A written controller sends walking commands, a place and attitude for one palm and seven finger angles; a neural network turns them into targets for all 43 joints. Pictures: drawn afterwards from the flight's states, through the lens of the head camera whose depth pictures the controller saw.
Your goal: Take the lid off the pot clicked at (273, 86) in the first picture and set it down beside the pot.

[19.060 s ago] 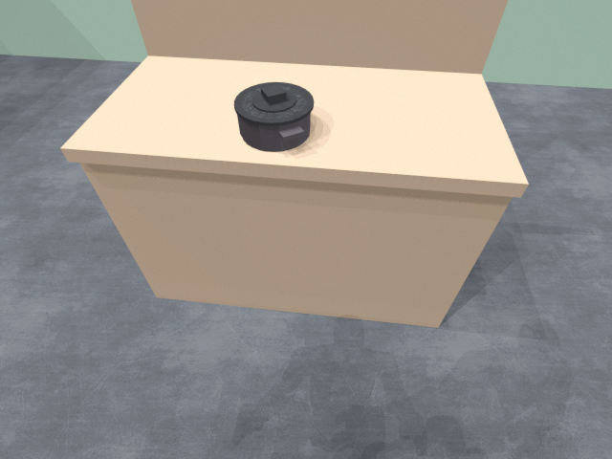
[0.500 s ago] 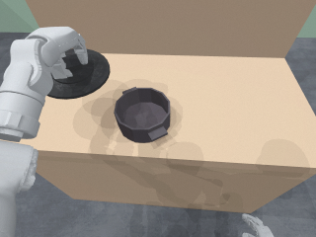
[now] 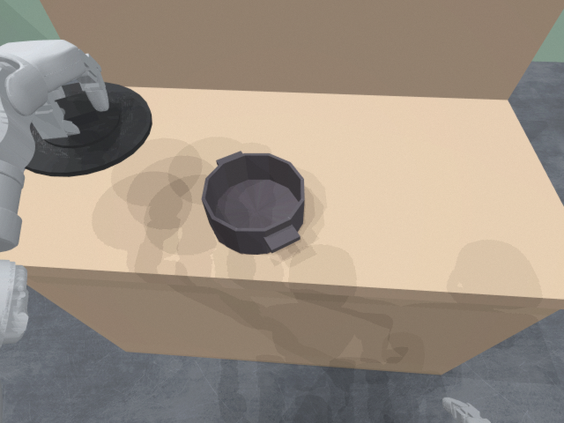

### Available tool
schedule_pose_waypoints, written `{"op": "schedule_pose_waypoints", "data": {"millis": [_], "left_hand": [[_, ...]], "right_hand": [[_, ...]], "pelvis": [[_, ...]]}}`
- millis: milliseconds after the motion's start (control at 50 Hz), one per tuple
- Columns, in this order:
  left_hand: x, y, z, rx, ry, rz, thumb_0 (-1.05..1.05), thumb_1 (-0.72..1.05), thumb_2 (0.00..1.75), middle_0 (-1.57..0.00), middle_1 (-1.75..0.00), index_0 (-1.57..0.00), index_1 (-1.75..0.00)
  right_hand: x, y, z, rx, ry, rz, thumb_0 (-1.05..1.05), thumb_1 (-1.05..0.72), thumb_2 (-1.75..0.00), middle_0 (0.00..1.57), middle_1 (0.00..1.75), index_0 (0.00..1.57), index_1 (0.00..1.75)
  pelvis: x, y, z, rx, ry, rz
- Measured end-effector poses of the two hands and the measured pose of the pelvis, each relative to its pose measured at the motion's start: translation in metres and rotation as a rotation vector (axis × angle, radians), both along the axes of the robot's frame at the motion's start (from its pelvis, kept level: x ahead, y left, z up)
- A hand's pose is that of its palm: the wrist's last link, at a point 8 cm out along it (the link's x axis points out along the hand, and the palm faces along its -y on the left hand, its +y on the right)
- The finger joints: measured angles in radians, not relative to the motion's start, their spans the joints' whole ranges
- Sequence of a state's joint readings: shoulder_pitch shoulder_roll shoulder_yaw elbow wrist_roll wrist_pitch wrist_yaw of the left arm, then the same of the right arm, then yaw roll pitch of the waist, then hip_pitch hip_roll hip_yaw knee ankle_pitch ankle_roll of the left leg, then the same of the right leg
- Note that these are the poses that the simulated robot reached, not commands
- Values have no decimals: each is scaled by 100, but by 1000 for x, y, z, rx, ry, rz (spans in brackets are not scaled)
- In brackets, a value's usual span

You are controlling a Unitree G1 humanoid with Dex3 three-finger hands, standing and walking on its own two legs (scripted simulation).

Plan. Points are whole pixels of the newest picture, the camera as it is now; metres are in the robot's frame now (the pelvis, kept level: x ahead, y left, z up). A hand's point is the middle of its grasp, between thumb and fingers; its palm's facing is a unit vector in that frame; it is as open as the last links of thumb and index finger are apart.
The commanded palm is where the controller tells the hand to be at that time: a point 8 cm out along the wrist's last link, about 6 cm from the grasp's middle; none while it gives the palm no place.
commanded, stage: move the lid sideways beside the pot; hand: left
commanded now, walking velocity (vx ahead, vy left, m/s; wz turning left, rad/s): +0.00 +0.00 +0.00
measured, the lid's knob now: (74, 110) +0.48 +0.29 +0.18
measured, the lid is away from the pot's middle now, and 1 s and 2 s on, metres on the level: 0.23 0.25 0.23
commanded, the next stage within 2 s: lower the lid onto the table in 0.26 s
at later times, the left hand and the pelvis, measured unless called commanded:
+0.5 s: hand (55, 117) +0.45 +0.30 +0.20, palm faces -0.31 -0.05 -0.95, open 7.6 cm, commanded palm +0.44 +0.29 +0.27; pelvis +0.00 +0.01 +0.00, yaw +1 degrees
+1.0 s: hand (65, 143) +0.44 +0.30 +0.16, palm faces -0.36 -0.06 -0.93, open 7.5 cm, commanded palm +0.45 +0.29 +0.24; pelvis +0.00 +0.01 +0.00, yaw +0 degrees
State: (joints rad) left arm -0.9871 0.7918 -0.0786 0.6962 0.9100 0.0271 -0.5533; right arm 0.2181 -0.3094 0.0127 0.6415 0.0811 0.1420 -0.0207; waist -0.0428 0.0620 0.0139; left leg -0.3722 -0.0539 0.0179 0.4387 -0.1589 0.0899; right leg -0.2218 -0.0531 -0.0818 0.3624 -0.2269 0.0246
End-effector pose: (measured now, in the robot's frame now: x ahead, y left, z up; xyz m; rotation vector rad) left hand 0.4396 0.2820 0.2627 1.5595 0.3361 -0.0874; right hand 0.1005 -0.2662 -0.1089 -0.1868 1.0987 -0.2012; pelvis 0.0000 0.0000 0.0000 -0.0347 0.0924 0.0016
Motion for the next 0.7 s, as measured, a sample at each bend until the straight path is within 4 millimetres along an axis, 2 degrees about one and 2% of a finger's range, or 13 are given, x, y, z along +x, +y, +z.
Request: {"op": "schedule_pose_waypoints", "data": {"millis": [100,260,400,580,700], "left_hand": [[-2,15,-4,-29,24,37,5,19,89,-62,-82,-71,-87],[-7,27,-3,-13,29,46,5,19,89,-62,-82,-71,-87],[-5,16,-4,5,28,-12,5,19,89,-62,-82,-71,-87],[7,11,-11,-22,40,-5,5,19,89,-62,-82,-71,-87],[9,13,-23,-35,59,0,5,19,89,-61,-82,-71,-88]], "right_hand": [[6,2,1,0,-1,6,1,-91,-90,20,30,20,30],[10,5,0,-7,7,23,1,-91,-90,20,30,20,30],[11,9,-2,-12,17,38,1,-91,-90,20,30,20,30],[3,10,-2,2,18,7,1,-91,-90,20,30,20,30],[-5,8,-3,4,41,-10,1,-91,-90,20,30,20,30]], "pelvis": [[-1,0,0,-2,3,1],[-1,1,0,-5,8,11],[-1,4,-1,-7,9,19],[1,6,-1,-6,17,6],[1,7,-1,-6,24,0]]}}
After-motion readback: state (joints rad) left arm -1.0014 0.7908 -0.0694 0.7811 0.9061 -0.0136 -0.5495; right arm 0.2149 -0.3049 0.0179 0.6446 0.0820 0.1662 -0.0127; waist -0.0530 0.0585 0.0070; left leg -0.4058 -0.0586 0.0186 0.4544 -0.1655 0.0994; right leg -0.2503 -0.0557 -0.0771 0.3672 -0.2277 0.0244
